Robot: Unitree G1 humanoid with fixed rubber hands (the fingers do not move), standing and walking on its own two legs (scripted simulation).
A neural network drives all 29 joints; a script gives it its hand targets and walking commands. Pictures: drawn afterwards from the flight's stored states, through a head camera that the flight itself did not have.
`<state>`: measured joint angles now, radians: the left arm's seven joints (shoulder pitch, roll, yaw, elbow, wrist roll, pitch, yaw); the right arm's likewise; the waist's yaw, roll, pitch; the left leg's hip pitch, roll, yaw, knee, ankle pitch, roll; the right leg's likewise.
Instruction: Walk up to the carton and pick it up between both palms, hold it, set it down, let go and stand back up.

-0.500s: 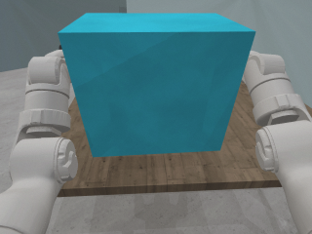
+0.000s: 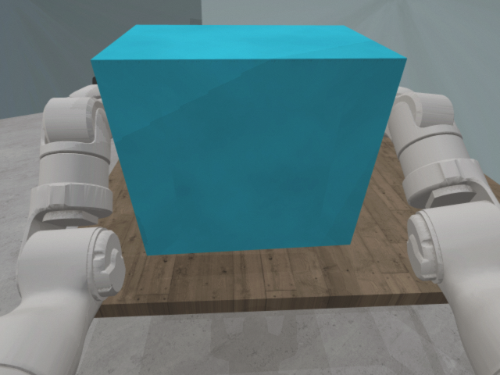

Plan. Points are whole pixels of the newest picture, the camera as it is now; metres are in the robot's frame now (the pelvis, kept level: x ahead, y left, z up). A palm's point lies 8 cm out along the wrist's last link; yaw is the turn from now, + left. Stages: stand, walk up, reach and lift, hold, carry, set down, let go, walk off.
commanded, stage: hold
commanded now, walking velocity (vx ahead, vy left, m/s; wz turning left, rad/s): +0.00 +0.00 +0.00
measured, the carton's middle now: (247, 138) +0.33 +0.00 +0.30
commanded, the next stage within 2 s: none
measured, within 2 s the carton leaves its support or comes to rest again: neither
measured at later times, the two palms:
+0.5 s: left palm (108, 100) +0.38 +0.19 +0.33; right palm (368, 104) +0.37 -0.19 +0.34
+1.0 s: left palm (109, 99) +0.38 +0.19 +0.33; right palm (370, 102) +0.37 -0.19 +0.34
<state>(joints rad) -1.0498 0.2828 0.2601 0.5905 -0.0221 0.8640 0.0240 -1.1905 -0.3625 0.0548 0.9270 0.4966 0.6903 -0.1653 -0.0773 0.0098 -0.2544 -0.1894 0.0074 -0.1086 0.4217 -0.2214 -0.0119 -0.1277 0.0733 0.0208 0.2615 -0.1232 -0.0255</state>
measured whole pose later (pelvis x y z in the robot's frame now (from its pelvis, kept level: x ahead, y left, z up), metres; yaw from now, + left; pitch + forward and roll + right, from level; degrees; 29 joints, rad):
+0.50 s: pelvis -0.01 +0.00 +0.00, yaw +0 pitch +1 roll -2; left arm -1.12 0.31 0.23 0.68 -0.04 0.84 0.03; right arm -1.25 -0.37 0.06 1.02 0.49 0.67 -0.15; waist -0.06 0.01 -0.25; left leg -0.22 0.00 -0.11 0.41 -0.20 -0.01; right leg -0.17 0.07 0.03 0.26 -0.11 -0.02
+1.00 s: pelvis +0.00 +0.00 +0.00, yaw +0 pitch +0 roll -2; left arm -1.08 0.29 0.26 0.64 -0.03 0.85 0.03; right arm -1.22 -0.37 0.07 0.97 0.50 0.68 -0.16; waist -0.07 0.02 -0.26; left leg -0.19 0.01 -0.11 0.41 -0.22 -0.01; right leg -0.13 0.07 0.03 0.26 -0.13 -0.03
